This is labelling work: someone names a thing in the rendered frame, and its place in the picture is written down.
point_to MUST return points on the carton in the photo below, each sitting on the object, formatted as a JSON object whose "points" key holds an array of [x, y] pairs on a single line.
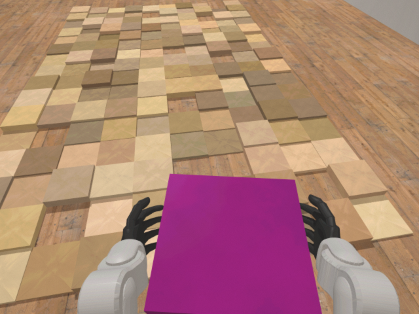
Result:
{"points": [[231, 245]]}

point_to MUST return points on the robot left hand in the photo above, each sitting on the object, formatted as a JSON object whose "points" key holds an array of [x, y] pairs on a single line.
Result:
{"points": [[135, 224]]}

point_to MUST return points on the robot left forearm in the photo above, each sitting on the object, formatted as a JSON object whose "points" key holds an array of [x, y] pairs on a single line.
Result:
{"points": [[121, 277]]}

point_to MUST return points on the robot right hand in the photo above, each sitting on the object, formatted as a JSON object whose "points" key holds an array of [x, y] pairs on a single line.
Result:
{"points": [[324, 224]]}

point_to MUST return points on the robot right forearm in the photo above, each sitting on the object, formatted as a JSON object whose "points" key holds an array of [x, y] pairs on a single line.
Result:
{"points": [[351, 281]]}

